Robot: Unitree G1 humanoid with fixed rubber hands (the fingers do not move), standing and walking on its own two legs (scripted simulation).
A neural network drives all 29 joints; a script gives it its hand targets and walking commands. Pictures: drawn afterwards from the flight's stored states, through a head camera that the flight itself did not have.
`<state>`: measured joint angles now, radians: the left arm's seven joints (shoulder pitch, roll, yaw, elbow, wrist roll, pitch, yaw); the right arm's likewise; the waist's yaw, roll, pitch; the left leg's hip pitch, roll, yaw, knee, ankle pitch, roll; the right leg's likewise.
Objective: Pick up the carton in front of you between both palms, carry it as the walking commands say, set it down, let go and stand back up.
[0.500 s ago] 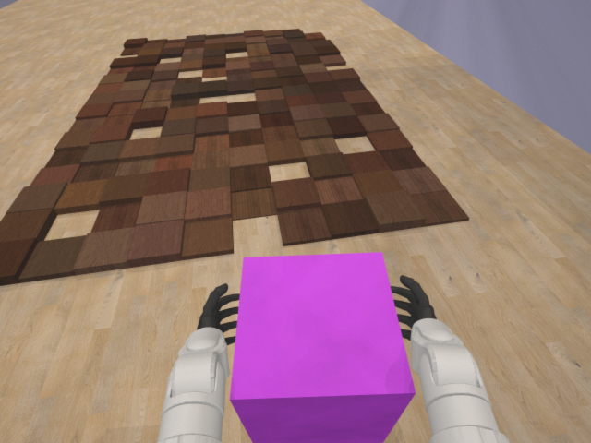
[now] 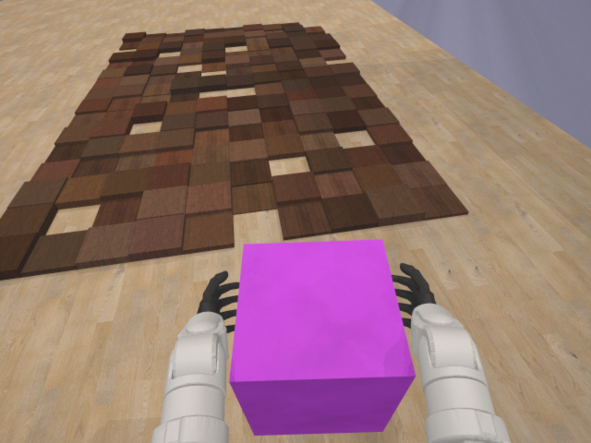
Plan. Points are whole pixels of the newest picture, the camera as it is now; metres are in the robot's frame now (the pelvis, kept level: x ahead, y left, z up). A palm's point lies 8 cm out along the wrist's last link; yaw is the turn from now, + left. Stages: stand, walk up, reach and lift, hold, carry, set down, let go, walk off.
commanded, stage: reach and lift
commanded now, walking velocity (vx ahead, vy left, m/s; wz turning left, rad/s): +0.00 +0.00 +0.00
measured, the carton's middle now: (315, 341) +0.30 +0.00 -0.04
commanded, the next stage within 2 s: hold in 0.48 s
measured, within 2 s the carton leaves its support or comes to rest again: neither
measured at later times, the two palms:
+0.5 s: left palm (210, 317) +0.30 +0.15 +0.04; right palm (424, 308) +0.30 -0.15 +0.04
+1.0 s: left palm (205, 317) +0.29 +0.15 +0.05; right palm (427, 307) +0.29 -0.15 +0.06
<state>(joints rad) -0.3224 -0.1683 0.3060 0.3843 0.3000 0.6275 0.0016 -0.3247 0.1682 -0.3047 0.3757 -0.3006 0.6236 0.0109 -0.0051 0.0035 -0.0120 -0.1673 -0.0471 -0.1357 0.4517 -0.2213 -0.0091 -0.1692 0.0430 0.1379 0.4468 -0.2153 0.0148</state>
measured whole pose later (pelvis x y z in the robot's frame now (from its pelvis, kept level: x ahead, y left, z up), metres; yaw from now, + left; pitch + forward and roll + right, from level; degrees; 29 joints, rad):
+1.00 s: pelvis +0.00 +0.00 +0.00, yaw +0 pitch -7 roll +0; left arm -0.30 -0.16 0.26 0.28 0.29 0.76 0.00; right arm -0.31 0.16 -0.26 0.27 -0.29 0.75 0.01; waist -0.01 0.00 0.00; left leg -0.06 -0.04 -0.13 0.39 -0.20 -0.01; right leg -0.07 0.04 0.13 0.38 -0.19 0.01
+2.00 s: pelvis +0.39 -0.01 -0.02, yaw +0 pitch +4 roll +2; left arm -0.17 -0.14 0.12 -0.35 0.10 1.22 0.10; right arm -0.18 0.14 -0.10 -0.35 -0.12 1.21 -0.09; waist 0.04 -0.02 -0.09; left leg -0.56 0.02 0.23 0.53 -0.10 0.03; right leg 0.09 -0.07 -0.16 0.32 -0.46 0.02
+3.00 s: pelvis +1.05 +0.00 -0.02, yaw -1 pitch +5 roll +0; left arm -0.91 0.03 0.25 0.10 0.04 1.34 0.16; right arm -0.92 -0.05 -0.28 0.09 -0.05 1.34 -0.13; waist 0.03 0.01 0.00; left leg -0.64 0.03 0.12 0.61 -0.10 0.08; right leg -0.10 -0.01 -0.18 0.47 -0.45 -0.03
